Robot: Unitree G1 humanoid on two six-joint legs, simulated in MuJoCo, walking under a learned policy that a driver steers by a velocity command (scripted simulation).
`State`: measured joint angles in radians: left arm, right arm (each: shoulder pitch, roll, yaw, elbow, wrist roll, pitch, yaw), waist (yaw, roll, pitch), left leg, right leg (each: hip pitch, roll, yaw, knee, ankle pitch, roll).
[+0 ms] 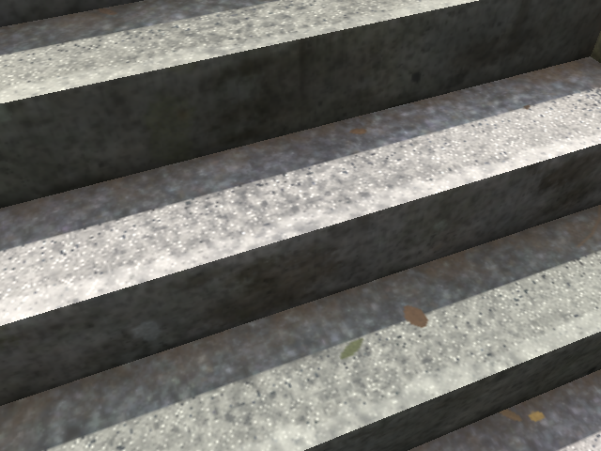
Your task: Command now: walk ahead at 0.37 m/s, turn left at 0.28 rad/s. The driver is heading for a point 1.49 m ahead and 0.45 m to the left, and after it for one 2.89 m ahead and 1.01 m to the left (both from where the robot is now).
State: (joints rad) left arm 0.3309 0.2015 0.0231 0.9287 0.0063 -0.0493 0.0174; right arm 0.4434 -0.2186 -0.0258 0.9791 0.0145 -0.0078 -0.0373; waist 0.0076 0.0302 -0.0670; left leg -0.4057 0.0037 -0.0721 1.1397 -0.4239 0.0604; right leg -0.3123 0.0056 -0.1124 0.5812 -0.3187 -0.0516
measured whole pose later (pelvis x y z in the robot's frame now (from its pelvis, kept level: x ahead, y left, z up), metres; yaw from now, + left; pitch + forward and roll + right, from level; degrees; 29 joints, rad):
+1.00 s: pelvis +0.42 +0.13 +0.36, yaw +33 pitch +2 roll -3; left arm 0.40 0.25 0.02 1.06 0.05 -0.04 0.01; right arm 0.04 -0.21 0.01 0.67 0.01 -0.08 0.08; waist -0.01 0.02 -0.12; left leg -1.06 -0.06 -0.19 2.14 -0.05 0.18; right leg -0.40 -0.03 -0.20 0.75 -0.37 -0.03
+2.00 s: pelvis +0.83 +0.39 +0.72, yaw +10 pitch +2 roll +2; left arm 0.39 0.24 0.01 0.95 0.04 0.00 -0.04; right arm 0.10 -0.21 0.00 0.72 -0.04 -0.12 0.06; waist -0.02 -0.01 -0.13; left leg -0.83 0.05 -0.11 2.10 0.04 0.14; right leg -0.54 0.11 -0.07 0.91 -0.42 -0.15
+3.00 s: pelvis +1.29 +0.34 +0.96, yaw -7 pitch +4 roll -1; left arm 0.25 0.23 0.04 0.91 0.04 0.00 0.00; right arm 0.21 -0.20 -0.01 0.72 0.04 -0.05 0.01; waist -0.03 0.02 -0.02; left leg -1.10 -0.02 -0.06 2.42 -0.56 0.06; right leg -0.24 -0.06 -0.11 0.41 -0.24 0.03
